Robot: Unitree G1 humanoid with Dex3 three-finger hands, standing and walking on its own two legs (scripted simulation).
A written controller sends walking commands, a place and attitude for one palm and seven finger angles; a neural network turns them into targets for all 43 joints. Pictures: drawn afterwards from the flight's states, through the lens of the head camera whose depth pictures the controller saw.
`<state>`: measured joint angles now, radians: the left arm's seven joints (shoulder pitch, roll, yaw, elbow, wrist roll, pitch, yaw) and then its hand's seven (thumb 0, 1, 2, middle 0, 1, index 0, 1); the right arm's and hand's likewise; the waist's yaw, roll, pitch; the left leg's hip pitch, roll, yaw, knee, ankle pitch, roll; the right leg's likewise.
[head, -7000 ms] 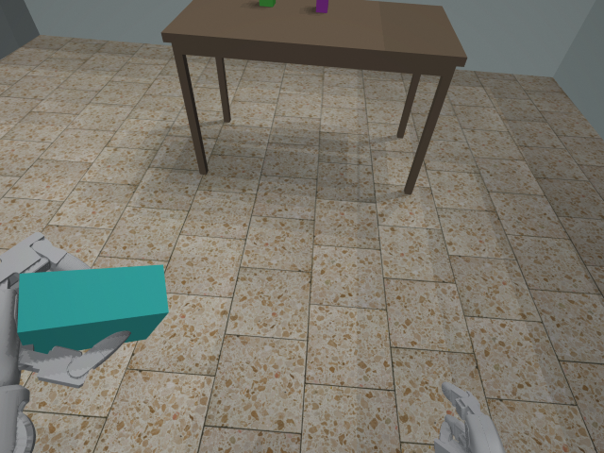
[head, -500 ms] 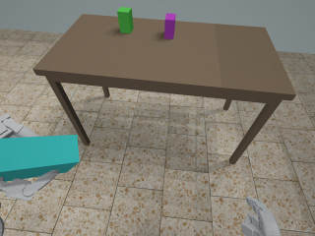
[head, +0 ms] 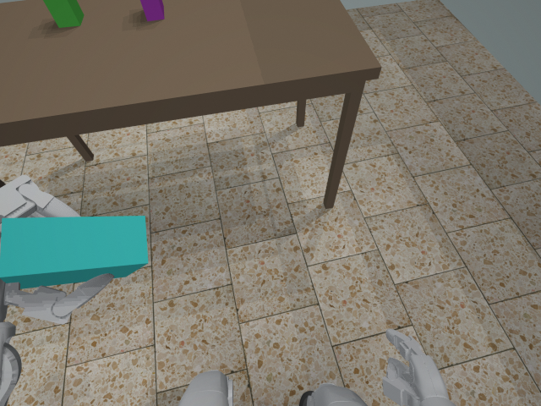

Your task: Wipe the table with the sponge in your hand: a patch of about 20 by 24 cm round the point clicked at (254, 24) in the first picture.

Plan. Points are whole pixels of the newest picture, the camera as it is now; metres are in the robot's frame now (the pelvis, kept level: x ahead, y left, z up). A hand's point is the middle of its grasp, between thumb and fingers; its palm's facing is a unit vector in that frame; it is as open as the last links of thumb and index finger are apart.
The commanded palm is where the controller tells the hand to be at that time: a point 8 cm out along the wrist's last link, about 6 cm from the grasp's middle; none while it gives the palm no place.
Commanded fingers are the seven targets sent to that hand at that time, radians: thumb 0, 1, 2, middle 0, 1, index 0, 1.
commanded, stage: turn to face it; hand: left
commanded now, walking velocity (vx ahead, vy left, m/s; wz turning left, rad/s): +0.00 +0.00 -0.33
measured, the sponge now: (96, 252) +0.26 +0.20 +0.15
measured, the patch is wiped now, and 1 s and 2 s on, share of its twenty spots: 0.00 0.00 0.00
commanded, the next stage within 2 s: take the last steps up to it in 0.30 s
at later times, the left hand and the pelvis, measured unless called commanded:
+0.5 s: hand (55, 312) +0.19 +0.20 +0.18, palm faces +0.31 -0.87 -0.39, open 9.2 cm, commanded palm +0.15 +0.24 +0.19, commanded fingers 0.00 0.10 1.30 -1.20 -1.60 -1.20 -1.60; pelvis -0.05 -0.01 +0.01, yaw -9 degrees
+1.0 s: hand (31, 304) +0.19 +0.22 +0.18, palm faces +0.33 -0.84 -0.42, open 9.2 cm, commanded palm +0.15 +0.27 +0.19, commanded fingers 0.00 0.10 1.30 -1.20 -1.60 -1.20 -1.60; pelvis -0.04 +0.00 +0.00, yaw -6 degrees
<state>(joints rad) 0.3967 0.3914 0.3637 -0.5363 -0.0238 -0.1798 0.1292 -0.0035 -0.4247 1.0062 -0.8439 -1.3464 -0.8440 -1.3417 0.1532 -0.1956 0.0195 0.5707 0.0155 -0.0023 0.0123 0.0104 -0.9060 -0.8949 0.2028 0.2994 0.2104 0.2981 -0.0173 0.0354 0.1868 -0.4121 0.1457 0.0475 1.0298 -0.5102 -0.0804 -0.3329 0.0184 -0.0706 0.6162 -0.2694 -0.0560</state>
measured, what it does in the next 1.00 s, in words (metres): steps on the spot: left foot, then right foot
